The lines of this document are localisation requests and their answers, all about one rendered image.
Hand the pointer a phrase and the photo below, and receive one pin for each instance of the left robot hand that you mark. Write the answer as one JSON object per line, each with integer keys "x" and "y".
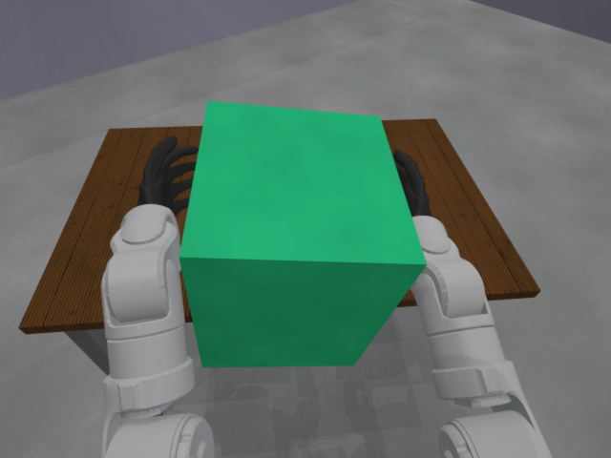
{"x": 156, "y": 186}

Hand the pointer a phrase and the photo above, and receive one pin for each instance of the table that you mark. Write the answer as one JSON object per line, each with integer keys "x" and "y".
{"x": 68, "y": 296}

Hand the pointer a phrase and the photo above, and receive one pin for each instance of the carton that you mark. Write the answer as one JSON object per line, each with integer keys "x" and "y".
{"x": 298, "y": 242}

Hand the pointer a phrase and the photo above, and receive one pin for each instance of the left robot upper arm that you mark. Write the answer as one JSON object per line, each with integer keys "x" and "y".
{"x": 184, "y": 435}

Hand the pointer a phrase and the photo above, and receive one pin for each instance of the right robot upper arm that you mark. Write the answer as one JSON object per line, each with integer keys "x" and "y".
{"x": 503, "y": 434}

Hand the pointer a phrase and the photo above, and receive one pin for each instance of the left robot forearm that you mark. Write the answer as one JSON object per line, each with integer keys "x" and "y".
{"x": 143, "y": 319}

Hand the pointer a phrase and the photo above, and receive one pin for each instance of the right robot hand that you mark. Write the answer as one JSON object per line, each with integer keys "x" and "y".
{"x": 413, "y": 184}

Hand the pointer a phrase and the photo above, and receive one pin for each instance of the right robot forearm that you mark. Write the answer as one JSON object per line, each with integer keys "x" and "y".
{"x": 470, "y": 367}

